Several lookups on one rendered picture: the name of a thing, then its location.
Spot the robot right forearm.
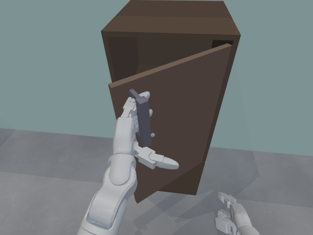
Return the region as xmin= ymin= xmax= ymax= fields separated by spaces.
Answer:
xmin=236 ymin=225 xmax=260 ymax=235

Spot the robot left forearm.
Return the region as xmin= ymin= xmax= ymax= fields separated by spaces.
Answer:
xmin=77 ymin=153 xmax=137 ymax=235

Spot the left robot hand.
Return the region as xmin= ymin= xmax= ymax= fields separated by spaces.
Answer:
xmin=113 ymin=92 xmax=179 ymax=169

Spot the cupboard door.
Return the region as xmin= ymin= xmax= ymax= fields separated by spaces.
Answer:
xmin=108 ymin=44 xmax=232 ymax=204

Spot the right robot hand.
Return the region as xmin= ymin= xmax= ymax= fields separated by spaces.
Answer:
xmin=215 ymin=192 xmax=252 ymax=235

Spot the handle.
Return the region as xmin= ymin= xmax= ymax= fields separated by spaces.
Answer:
xmin=129 ymin=89 xmax=152 ymax=147

